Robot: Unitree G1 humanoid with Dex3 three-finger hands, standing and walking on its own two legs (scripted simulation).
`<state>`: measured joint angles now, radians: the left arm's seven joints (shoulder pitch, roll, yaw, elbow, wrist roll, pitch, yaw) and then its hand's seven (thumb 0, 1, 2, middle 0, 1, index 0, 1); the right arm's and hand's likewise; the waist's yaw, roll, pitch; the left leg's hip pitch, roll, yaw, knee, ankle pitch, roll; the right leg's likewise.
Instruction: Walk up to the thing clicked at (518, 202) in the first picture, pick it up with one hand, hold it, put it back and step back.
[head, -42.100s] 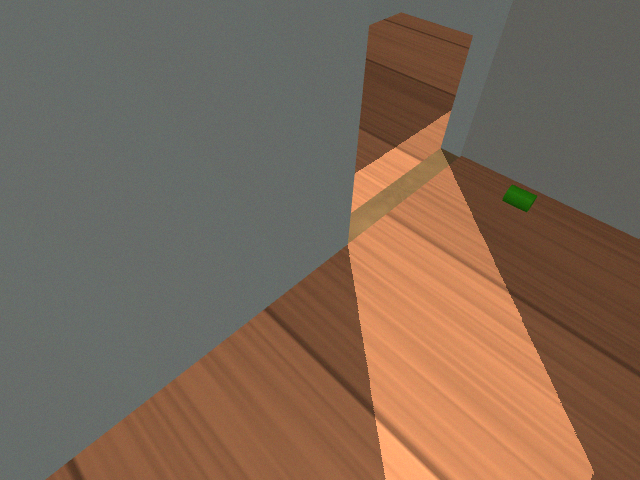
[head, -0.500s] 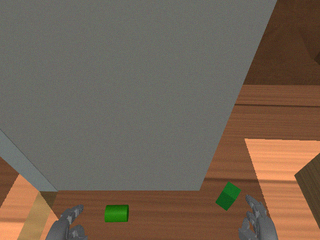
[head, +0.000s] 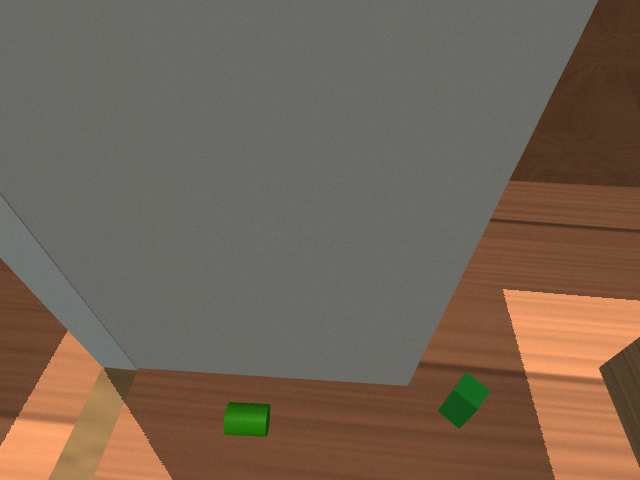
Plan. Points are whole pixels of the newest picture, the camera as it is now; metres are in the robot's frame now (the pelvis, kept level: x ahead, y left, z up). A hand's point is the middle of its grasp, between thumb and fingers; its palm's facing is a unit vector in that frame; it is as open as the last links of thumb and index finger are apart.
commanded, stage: stand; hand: left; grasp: from above
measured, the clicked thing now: (247, 419) +0.41 +0.22 -0.71
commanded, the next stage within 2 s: none
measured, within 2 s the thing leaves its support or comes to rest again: neither
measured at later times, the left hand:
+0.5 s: hand out of the picture +0.03 +0.24 -0.14, palm faces +0.05 -0.94 -0.35, open 7.3 cm
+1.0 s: hand out of the picture +0.07 +0.23 -0.14, palm faces +0.05 -0.94 -0.33, open 7.3 cm
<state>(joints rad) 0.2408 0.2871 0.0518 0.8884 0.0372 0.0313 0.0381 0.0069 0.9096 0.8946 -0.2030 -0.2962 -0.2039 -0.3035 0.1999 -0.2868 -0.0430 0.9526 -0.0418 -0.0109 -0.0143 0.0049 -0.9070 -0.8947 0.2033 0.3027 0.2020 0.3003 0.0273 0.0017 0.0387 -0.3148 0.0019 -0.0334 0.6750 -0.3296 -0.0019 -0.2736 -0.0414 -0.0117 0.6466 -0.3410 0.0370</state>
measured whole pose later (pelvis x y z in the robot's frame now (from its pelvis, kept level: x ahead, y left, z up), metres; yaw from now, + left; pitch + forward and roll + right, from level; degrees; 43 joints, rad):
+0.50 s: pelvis +0.00 -0.01 +0.02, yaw +1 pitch -4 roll +0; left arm 0.18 0.30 0.04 1.14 0.03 0.00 0.03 0.00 0.91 0.89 -0.20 -0.30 -0.20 -0.30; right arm 0.15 -0.30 -0.03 1.10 -0.02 0.01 -0.01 0.00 -0.91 -0.89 0.20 0.30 0.20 0.30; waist 0.02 0.02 0.06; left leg -0.16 0.01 -0.05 0.42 -0.19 -0.02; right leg -0.11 -0.04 -0.04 0.39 -0.21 0.03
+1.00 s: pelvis +0.01 -0.01 +0.02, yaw +1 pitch -4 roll +0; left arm 0.11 0.31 0.04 1.16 0.02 0.00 0.02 0.00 0.91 0.89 -0.20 -0.30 -0.21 -0.30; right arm 0.13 -0.31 -0.01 1.13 -0.01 0.00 -0.01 0.00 -0.91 -0.89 0.20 0.30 0.20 0.30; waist 0.01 0.02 0.07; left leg -0.13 0.02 -0.05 0.37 -0.18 -0.03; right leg -0.08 -0.03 -0.03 0.34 -0.20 0.02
